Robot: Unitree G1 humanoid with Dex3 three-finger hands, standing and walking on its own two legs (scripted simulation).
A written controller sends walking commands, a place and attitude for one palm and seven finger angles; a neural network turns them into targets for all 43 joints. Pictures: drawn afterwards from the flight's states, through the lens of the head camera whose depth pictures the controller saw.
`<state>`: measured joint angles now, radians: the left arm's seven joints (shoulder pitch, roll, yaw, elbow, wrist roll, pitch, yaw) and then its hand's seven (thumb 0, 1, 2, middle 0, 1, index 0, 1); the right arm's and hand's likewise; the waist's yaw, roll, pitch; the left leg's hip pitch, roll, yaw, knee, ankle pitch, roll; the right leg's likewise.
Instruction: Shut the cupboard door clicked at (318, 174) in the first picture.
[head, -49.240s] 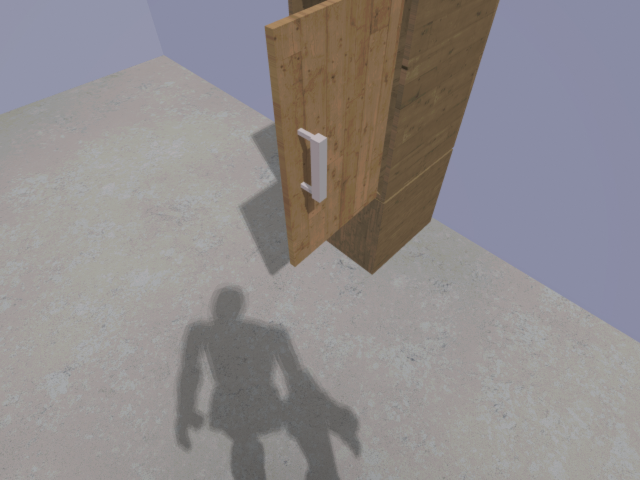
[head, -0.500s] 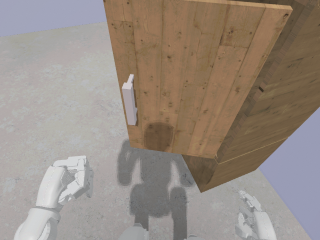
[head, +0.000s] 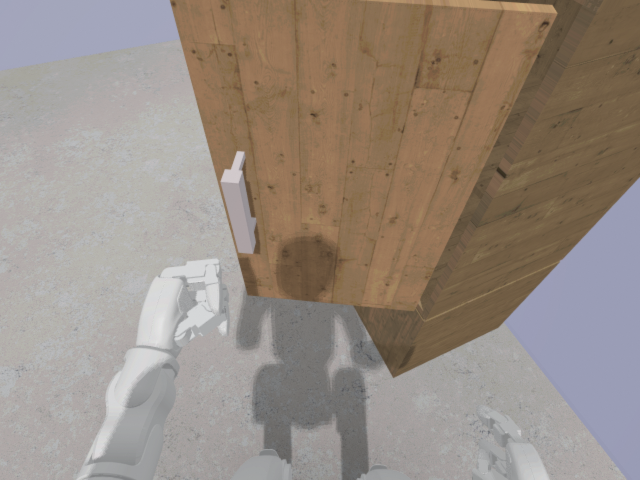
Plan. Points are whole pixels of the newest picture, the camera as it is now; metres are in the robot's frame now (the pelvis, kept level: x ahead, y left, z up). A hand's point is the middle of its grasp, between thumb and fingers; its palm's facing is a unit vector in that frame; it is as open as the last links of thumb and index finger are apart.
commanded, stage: bring the fist close to the handle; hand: left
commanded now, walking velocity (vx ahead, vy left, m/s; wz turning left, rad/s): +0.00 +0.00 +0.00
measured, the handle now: (243, 204) +0.47 +0.12 +0.05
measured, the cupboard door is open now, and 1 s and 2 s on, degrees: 60 60 42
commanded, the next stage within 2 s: push the door shut along its arc in 0.72 s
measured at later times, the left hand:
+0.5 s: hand (260, 263) +0.37 +0.09 +0.05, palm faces -0.08 -1.00 -0.02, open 3.1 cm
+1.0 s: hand (258, 258) +0.38 +0.09 +0.05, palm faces -0.12 -0.99 -0.04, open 3.1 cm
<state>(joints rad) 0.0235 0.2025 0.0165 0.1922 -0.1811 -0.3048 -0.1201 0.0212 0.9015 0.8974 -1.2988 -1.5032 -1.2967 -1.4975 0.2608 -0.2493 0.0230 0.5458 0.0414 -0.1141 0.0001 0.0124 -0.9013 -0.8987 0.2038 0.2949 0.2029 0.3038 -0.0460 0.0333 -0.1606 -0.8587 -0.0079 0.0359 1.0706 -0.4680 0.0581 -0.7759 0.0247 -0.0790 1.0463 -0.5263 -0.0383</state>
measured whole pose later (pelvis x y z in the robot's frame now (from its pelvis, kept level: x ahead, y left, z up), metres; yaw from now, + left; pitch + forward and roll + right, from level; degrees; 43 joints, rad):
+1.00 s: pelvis +0.00 -0.01 +0.00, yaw -1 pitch +16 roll -1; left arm -0.37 0.19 0.06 0.63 -0.14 -0.38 -0.09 0.02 0.90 0.90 -1.30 -1.50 -1.30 -1.50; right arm 0.25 -0.25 0.01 0.60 0.04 -0.01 0.02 0.01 -0.90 -0.90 0.20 0.29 0.20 0.30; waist -0.07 0.02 -0.14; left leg -0.87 0.00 0.05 1.05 -0.45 0.04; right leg -0.81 0.03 -0.07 1.04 -0.51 -0.05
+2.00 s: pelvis -0.02 +0.00 -0.03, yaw -2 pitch +23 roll -3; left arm -1.03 0.36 0.15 1.22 -0.09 -0.37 -0.29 0.02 0.90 0.90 -1.30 -1.50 -1.30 -1.50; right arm 0.40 -0.27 0.02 0.67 0.01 0.00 0.04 0.01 -0.90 -0.90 0.20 0.29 0.20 0.30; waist -0.20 0.05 -0.13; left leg -1.13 0.02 0.03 1.18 -0.46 0.06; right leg -1.05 0.04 -0.08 1.15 -0.51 -0.04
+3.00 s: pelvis -0.03 -0.01 -0.06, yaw -3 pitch +32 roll -4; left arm -1.40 0.31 0.28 1.34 0.09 -0.27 0.24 0.01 0.83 0.92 -1.30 -1.50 -1.29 -1.50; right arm 0.44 -0.24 0.02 0.67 -0.11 -0.08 0.12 0.00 -0.90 -0.90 0.20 0.29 0.20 0.30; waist -0.30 0.07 -0.16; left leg -1.39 0.04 0.01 1.32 -0.49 0.05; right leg -1.30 0.06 -0.11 1.28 -0.54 -0.06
